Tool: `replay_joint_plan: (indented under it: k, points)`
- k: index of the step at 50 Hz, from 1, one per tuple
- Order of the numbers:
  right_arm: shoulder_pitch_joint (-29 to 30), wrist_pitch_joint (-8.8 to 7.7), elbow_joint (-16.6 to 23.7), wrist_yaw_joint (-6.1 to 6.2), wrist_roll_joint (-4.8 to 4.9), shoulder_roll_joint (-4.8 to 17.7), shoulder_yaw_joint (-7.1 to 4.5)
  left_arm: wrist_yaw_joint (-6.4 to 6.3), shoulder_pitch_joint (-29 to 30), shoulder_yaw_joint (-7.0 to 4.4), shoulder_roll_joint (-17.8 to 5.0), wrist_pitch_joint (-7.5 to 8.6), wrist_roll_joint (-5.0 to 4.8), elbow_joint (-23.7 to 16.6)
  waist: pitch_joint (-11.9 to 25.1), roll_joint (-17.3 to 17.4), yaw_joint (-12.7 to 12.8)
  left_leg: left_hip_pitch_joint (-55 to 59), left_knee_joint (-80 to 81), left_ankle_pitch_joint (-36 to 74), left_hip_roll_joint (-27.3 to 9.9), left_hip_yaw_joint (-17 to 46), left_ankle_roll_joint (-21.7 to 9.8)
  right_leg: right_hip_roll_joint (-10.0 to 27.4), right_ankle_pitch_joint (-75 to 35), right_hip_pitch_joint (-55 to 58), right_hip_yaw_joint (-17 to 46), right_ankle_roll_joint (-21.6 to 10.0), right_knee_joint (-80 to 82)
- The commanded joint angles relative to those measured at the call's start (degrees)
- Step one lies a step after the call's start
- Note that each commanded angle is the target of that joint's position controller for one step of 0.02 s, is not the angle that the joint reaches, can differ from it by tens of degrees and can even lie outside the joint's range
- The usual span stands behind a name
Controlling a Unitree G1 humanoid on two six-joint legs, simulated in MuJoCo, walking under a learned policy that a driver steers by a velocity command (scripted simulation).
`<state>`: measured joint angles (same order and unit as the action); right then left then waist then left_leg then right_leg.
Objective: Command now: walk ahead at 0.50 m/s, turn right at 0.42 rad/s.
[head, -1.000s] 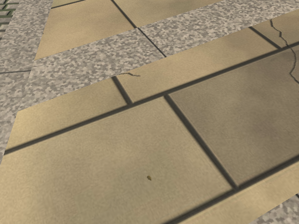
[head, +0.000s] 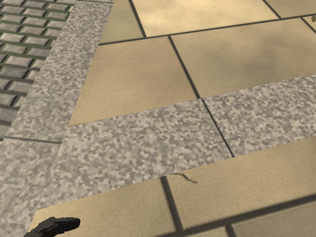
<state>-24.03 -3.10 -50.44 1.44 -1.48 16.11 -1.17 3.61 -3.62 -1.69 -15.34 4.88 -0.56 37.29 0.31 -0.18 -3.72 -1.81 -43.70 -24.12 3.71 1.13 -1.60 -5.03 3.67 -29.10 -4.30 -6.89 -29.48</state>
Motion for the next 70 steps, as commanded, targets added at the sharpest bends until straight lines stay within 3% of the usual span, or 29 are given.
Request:
replay_joint_plan:
  k: [1,2,4,7,10,12,15,18,20,21,22,23,25,27,29,34,37,41,44,45,46,47,48,51,59,65,67,69,70]
  points:
    - [2.27,-4.95,8.77,-2.01,1.31,7.91,-0.69,-2.44,-18.54,-3.49,-7.91,-0.29,0.17,0.33,19.71,-6.8,9.45,-40.61,-40.7,-0.88,-2.59,9.78,2.01,22.19,5.33,51.55,42.91,-15.79,9.5]
    - [7.97,-6.02,11.03,-2.48,2.45,8.15,-0.58,-2.87,-14.95,-3.04,-7.12,-0.6,0.24,-0.68,11.52,-2.96,8.37,-41.88,-38.4,3.11,-4.77,8.31,1.27,20.02,6.37,41.6,35.39,-13.76,12.3]
    - [10.62,-6.09,12.82,-2.11,0.9,7.5,-0.97,-2.75,-11.28,-2.55,-6.31,-0.55,0.61,-1.65,2.92,3.94,4.35,-40.18,-33.05,6.61,-7.03,5.41,1.73,15.65,-3.4,27.33,28.54,-12.39,16.53]
    - [8.13,-4.56,14.24,-1.6,0.3,5.68,-0.83,-3.06,-10.69,-2.77,-6.72,-0.57,-0.25,-1.91,0.65,0.51,1.16,-39.36,-26.65,6.06,-9.55,4.12,4.44,13.3,-10.02,18.35,24.62,-12.92,18.29]
    - [15.57,-4.16,16.57,-1.13,-0.59,3.32,-0.05,-3.59,-11.64,-3.41,-8.79,-0.77,-0.17,-1.27,-1.48,0.05,2.82,-33.42,-8.56,16.9,-7.83,0.28,6.2,7.72,-12.3,7.79,17.69,-9.25,17.78]
    - [20.91,-4.29,17.56,-1.25,-0.39,1.53,0.39,-3.78,-15.36,-3.87,-9.71,-1.25,-0.6,0.28,0.33,-1.95,5.75,-26.15,2.84,27.22,-4.85,-0.49,6.04,5.83,-10.39,6.02,16.63,-6.69,16.13]
    - [24.93,-4.19,18.95,-1.09,1.41,3.36,-0.46,-4.23,-18.8,-4.04,-9.47,-1.99,-1.43,1.76,1.31,-4.82,7.45,-24.73,11.13,30.08,-2.81,2.07,5.76,7.75,-5.22,12.42,21.73,-5.08,13.04]
    - [24.72,-4.7,18.88,-1.46,1.66,6.3,-2.14,-4.66,-18.69,-4.21,-8.72,-2.74,-1.31,1.78,2.23,-6.06,6.29,-23.79,16.17,24.61,-3.02,5.02,3.62,10.71,-2.26,21.22,28.19,-3.48,6.86]
    - [17.61,-5.06,17.58,-1.16,1.3,8.03,-3.55,-4.45,-16.85,-4.05,-7.52,-3.05,-0.79,0.88,5.6,-6.32,2.11,-12.63,19.5,22.43,-4.23,4.28,0.24,8.34,-6.76,20.34,27.49,-1.1,-1.68]
    - [9.34,-5.13,17.0,-0.8,0.15,10.46,-4.44,-4.14,-16.11,-3.04,-4.58,-2.81,0.02,-0.52,13.41,-2.59,-1.59,2.5,16.72,21.72,-12.49,10.61,-3.62,5.68,-1.09,13.67,23.76,0.85,-15.03]
    - [3.42,-4.25,15.32,-0.6,-0.4,14.32,-5.5,-4.05,-24.77,-1.66,-0.8,-2.26,-0.6,-1.24,21.36,14.35,0.47,23.96,17.7,16.32,-26.23,33.28,-13.43,-2.16,25.42,-6.49,15.18,4.82,-33.51]
    - [1.62,-3.74,14.83,-0.97,1.25,11.19,-5.22,-4.1,-25.82,-1.87,-5.06,-2.01,-1.1,-1.02,21.68,17.18,-0.37,24.5,21.7,2.06,-29.54,46.15,-15.08,2.0,30.69,-15.48,14.48,5.84,-44.06]
    - [6.96,-2.83,15.95,-0.64,0.98,6.2,-3.87,-4.22,-15.94,-3.41,-9.27,-2.75,-0.66,-2.2,7.5,4.55,-1.27,9.22,24.38,3.79,-23.84,29.99,-10.06,6.15,19.92,-17.28,12.28,7.33,-47.42]
    - [10.19,-2.66,15.14,-0.94,0.33,4.18,-3.1,-3.85,-12.7,-3.74,-7.41,-3.07,-0.24,-3.54,0.83,4.24,1.4,-2.48,28.11,13.13,-18.79,19.01,-8.31,9.03,15.55,-13.76,11.32,7.25,-43.32]
    - [11.32,-3.05,13.8,-1.26,0.68,3.97,-3.24,-3.56,-14.24,-3.25,-4.96,-3.79,-0.84,-3.39,-0.58,7.73,3.2,-7.63,31.36,15.67,-17.79,13.8,-9.13,10.37,14.81,-10.66,9.79,7.75,-40.51]
    - [9.36,-3.2,9.39,-2.05,1.8,7.23,-4.01,-3.09,-7.84,-1.41,-1.39,-2.45,0.65,-4.18,-0.74,4.22,3.29,-8.87,33.46,26.75,-16.28,7.59,-11.39,10.85,6.63,-7.8,7.81,7.23,-21.99]
    - [7.12,-2.3,7.88,-2.09,3.06,9.2,-4.38,-2.25,-0.91,-1.07,-1.53,-1.06,0.13,-5.14,-1.52,4.14,0.84,-9.79,32.76,26.05,-14.71,5.75,-10.45,8.71,0.2,-2.39,5.56,7.64,-10.13]
    - [3.72,-1.3,6.03,-1.97,3.64,11.09,-4.86,-1.68,2.35,-1.98,-4.12,0.03,-0.61,-6.56,-1.09,5.47,0.75,-6.2,28.85,22.39,-17.13,9.96,-9.03,6.78,1.6,2.99,5.78,6.65,-1.4]
    - [4.01,-1.15,5.78,-1.75,3.06,7.72,-3.65,-2.94,-11.1,-4.59,-8.86,0.33,0.34,-3.33,6.49,3.85,8.27,-12.86,12.41,25.74,-11.59,6.36,-4.42,8.69,1.06,26.92,7.17,2.71,3.07]
    - [4.1,-1.55,7.75,-1.73,1.09,2.61,-1.88,-3.84,-21.06,-5.75,-13.74,-0.07,1.57,-2.6,15.88,-6.26,11.76,-24.48,-7.5,7.31,-6.52,1.96,-1.22,22.51,-1.56,42.9,21.02,-1.14,1.78]
    - [-0.98,-2.39,8.87,-1.58,3.11,1.63,-1.52,-3.53,-22.27,-5.91,-14.98,-0.59,1.81,-1.57,19.98,-20.01,9.42,-40.46,-22.02,-10.41,-2.3,2.59,0.42,31.0,12.32,50.09,42.19,-9.03,9.23]
    - [1.28,-2.3,7.88,-1.36,3.97,7.44,-3.15,-3.27,-20.58,-4.77,-10.19,-0.47,0.94,-1.56,13.55,-11.65,10.28,-45.14,-28.41,-7.49,-5.43,5.9,0.63,28.65,20.0,44.88,40.07,-8.09,11.61]
    - [4.96,-2.08,8.72,-1.45,3.99,8.22,-3.59,-3.23,-17.74,-3.85,-7.45,-0.3,0.42,-1.49,7.76,-9.45,9.52,-46.59,-29.04,-2.37,-7.17,5.18,0.38,26.34,19.82,39.2,32.14,-6.17,12.61]
    - [6.16,-0.3,8.64,-1.33,2.94,5.18,-3.7,-2.76,-9.74,-2.79,-3.66,0.57,1.16,-0.66,0.33,-6.8,4.45,-39.73,-24.47,6.72,-10.9,5.15,1.39,21.32,7.15,24.27,18.59,-4.19,18.42]
    - [15.2,1.1,12.31,-2.97,2.6,1.33,-2.66,-4.18,-10.71,-4.75,-7.46,1.21,0.97,3.93,-2.91,-3.28,4.93,-37.59,-5.17,23.68,-10.58,2.63,2.04,20.03,-6.89,22.68,0.57,-2.9,21.68]
    - [23.2,1.54,16.6,-4.67,2.62,3.03,-2.98,-4.33,-14.01,-6.11,-10.82,-0.28,-0.79,6.87,-5.41,-2.99,6.67,-35.63,5.01,18.69,-8.86,-2.14,-1.94,22.57,-10.07,30.32,-4.44,-0.26,18.08]
    - [19.98,1.85,16.76,-4.74,2.35,4.92,-4.09,-4.49,-13.45,-6.6,-12.75,-1.02,-1.28,7.04,-2.04,-4.57,3.97,-28.04,5.9,12.8,-4.92,-6.0,-4.3,22.12,-28.8,31.93,-6.58,1.09,9.31]
    - [2.74,2.28,12.1,-3.78,2.69,10.83,-7.52,-4.82,-13.7,-5.83,-11.39,-1.58,-1.12,6.7,7.22,-1.59,-4.6,-1.95,10.16,16.12,0.15,-6.3,-8.09,17.72,-31.83,21.97,-9.73,4.67,-15.22]
    - [-0.38,2.3,11.64,-2.69,3.2,18.4,-9.13,-4.57,-17.56,-3.61,-4.92,-0.94,1.74,3.74,11.17,14.16,-1.5,17.37,13.1,14.38,-14.91,20.7,-16.35,10.44,10.16,-2.36,-9.03,8.94,-38.25]
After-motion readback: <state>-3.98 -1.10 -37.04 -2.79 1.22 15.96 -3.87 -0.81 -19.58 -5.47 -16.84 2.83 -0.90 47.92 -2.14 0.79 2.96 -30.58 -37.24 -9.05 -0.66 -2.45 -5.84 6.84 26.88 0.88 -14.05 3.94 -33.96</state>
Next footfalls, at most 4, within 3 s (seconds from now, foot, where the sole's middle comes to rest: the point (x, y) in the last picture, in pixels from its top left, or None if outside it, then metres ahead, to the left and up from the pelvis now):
0.42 left None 0.46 0.09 -0.75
0.88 right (208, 210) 0.56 -0.24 -0.75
1.38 left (152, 147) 0.89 -0.02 -0.75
1.94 right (184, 97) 1.22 -0.21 -0.75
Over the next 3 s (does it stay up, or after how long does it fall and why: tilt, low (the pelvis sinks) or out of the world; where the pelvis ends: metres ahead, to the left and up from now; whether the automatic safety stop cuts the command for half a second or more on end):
stays up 1.40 -0.16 0.01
